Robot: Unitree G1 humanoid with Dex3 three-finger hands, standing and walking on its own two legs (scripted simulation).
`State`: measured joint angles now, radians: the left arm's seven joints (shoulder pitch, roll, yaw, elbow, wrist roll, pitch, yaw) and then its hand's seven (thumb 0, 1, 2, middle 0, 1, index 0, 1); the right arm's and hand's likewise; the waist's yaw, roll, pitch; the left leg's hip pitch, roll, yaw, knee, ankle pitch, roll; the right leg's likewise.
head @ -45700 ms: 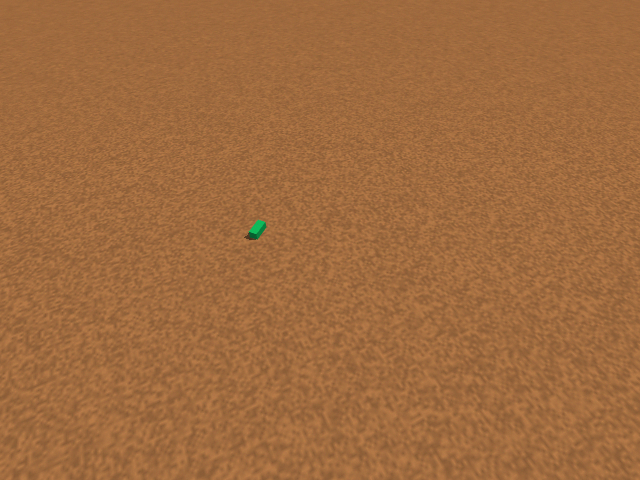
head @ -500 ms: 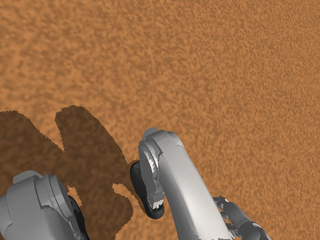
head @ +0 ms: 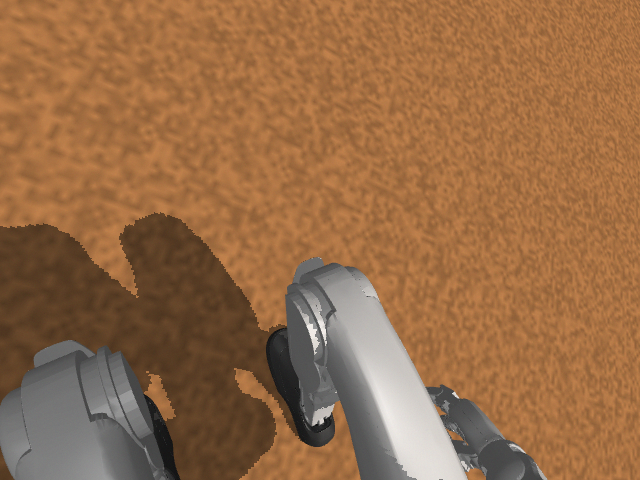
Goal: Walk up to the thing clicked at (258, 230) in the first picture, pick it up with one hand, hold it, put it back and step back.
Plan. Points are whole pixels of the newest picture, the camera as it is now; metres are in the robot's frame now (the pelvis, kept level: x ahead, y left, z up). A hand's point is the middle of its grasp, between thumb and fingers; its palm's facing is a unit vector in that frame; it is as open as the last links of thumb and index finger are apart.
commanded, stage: approach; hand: left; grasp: from above
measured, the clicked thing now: out of the picture +0.55 +0.44 -0.31
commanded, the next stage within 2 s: none
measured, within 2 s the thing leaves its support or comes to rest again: neither
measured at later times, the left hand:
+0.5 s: hand out of the picture +0.50 +0.41 -0.15, palm faces -0.41 -0.11 -0.91, open 12.2 cm
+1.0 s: hand out of the picture +0.50 +0.41 -0.16, palm faces -0.43 -0.11 -0.90, open 11.7 cm
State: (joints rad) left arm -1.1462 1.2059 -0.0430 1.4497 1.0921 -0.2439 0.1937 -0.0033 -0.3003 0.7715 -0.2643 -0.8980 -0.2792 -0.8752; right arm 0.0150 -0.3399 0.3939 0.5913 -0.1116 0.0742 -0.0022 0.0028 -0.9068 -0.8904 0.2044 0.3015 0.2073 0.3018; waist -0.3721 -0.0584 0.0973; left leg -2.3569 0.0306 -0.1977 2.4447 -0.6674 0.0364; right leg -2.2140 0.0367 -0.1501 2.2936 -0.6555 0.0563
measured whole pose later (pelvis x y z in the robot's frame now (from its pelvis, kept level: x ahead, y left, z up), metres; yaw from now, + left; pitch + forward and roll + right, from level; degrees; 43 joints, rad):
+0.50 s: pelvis +0.00 +0.00 +0.00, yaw -1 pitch +31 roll -15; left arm -1.21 1.25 0.02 1.50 1.19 -0.29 0.22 0.00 -0.21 0.69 -0.37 -0.78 -0.38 -0.77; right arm 0.04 -0.34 0.38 0.56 -0.14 0.11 0.03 0.00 -0.91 -0.89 0.20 0.30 0.21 0.30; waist -0.39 -0.07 0.12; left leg -2.36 0.03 -0.21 2.44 -0.66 0.04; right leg -2.21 0.04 -0.16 2.28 -0.65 0.06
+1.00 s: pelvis +0.00 +0.00 +0.00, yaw -1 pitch +31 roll -15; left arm -1.21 1.28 0.04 1.50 1.21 -0.33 0.20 0.00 -0.13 0.62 -0.45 -0.68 -0.45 -0.68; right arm 0.03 -0.34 0.39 0.56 -0.16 0.12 0.03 0.00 -0.91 -0.89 0.20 0.30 0.21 0.30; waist -0.39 -0.09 0.14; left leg -2.36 0.04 -0.21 2.45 -0.66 0.04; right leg -2.21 0.05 -0.16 2.28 -0.64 0.06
